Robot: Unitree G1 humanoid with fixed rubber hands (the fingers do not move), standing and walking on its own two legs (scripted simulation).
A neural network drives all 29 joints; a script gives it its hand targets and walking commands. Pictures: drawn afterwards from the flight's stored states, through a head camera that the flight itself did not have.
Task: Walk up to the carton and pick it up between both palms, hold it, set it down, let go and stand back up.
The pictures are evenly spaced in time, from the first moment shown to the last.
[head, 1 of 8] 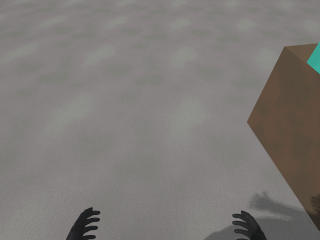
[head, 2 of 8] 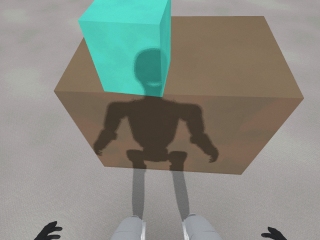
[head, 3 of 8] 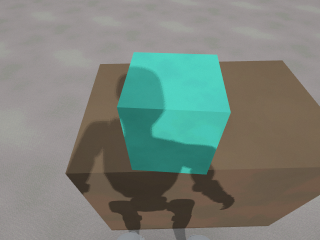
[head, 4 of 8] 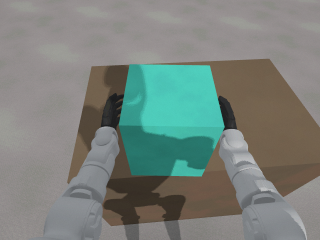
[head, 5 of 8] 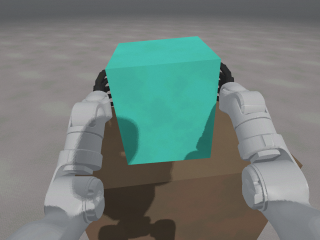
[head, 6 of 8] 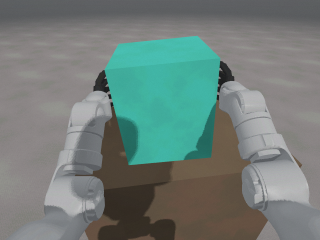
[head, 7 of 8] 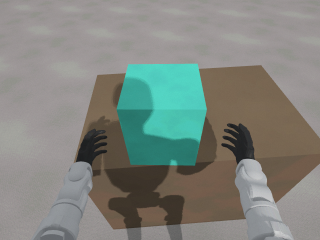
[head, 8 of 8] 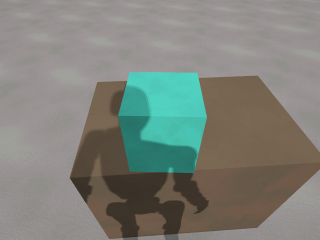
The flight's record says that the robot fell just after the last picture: no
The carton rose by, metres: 0.20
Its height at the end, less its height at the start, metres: +0.00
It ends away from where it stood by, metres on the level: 0.01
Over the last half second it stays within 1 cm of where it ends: yes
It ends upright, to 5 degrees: yes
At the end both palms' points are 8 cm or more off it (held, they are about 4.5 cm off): yes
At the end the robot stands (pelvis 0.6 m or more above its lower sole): yes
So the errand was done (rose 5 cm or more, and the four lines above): yes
